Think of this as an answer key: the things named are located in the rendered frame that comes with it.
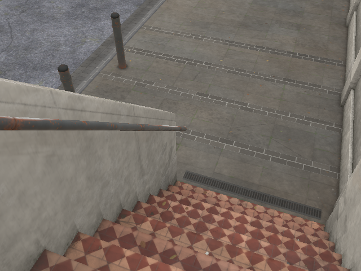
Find stairs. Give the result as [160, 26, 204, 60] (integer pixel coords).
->
[30, 181, 350, 271]

